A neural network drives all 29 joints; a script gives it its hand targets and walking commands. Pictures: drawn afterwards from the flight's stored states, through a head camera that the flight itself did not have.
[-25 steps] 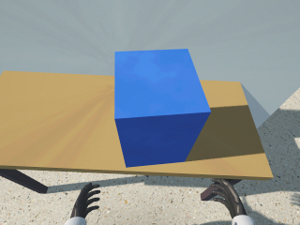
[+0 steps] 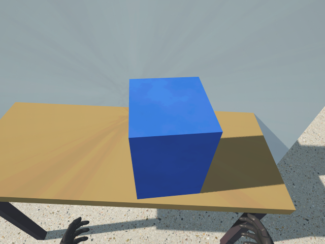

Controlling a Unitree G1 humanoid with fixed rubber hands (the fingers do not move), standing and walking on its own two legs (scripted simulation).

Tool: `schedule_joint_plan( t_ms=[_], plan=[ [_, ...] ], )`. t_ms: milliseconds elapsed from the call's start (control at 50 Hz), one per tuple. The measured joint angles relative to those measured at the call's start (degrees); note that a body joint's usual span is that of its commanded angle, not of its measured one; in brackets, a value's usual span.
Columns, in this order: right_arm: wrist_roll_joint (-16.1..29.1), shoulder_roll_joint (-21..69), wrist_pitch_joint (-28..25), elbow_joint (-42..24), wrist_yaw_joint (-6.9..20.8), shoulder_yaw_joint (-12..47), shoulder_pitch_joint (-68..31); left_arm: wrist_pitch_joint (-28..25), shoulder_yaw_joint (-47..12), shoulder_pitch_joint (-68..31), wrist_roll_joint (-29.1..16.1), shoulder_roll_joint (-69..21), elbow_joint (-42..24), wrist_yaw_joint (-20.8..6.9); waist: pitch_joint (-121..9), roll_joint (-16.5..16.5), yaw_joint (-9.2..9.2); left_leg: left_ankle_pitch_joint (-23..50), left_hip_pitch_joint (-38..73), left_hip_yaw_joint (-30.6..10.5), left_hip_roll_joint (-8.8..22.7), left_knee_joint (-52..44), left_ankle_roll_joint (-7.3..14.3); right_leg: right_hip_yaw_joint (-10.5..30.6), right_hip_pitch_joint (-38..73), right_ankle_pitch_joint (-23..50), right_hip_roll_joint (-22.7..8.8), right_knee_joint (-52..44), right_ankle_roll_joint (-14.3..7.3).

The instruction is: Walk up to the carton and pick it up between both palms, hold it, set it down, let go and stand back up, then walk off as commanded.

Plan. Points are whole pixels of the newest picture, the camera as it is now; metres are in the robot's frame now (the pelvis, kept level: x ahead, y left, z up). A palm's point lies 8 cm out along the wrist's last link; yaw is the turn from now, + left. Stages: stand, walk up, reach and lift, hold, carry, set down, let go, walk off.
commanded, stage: stand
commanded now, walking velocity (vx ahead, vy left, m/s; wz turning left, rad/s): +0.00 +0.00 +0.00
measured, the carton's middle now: (166, 140) +0.41 +0.01 +0.02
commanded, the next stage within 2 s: none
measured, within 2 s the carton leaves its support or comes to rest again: neither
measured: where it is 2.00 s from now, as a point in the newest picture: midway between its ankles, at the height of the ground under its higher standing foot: outside the picture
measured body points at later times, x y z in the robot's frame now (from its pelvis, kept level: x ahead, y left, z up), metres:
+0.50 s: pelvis -0.02 +0.01 +0.00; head -0.05 +0.02 +0.45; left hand +0.09 +0.26 -0.11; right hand +0.10 -0.25 -0.09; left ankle +0.00 +0.13 -0.74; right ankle -0.01 -0.11 -0.74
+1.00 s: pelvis -0.02 +0.01 +0.00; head -0.04 +0.02 +0.45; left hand +0.09 +0.26 -0.12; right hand +0.10 -0.25 -0.09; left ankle +0.00 +0.13 -0.74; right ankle -0.01 -0.11 -0.74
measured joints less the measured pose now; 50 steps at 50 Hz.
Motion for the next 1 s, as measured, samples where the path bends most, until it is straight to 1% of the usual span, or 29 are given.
schedule_joint_plan(
  t_ms=[80, 180, 460, 1000],
  plan=[
    [-0.29, -0.14, 0.18, -0.01, 0.0, -0.56, 0.66, -1.33, 0.25, 0.26, 0.0, 0.58, 1.32, -0.07, -2.48, 0.0, -0.09, -0.12, -0.01, 0.0, -0.01, 0.58, 0.17, 0.0, 0.17, 0.08, -0.02, 0.2, 0.08],
    [-0.52, -0.14, 0.27, -0.01, 0.01, -0.69, 1.89, -1.7, 0.3, 1.2, 0.0, 0.72, 2.39, -0.38, -3.72, 0.0, -0.56, 0.11, -0.03, 0.0, -0.02, 0.89, 0.27, 0.0, 0.3, 0.49, -0.03, 0.2, 0.15],
    [-0.56, -0.14, 0.88, 0.09, 0.01, -0.88, 4.59, -2.13, -0.16, 3.11, 0.0, 0.8, 5.02, -0.8, 0.2, 0.0, -0.77, 1.24, -0.03, 0.0, -0.04, 0.97, 0.48, 0.0, 0.33, 1.65, -0.05, 0.19, 0.18],
    [-0.6, -0.15, 0.86, 0.13, 0.01, -0.71, 4.59, -2.49, -0.57, 3.12, 0.0, 1.04, 5.4, -0.84, 1.73, 0.0, -0.82, 1.26, -0.03, -0.01, -0.05, 0.98, 0.52, 0.0, 0.33, 1.7, -0.06, 0.2, 0.29]
  ],
)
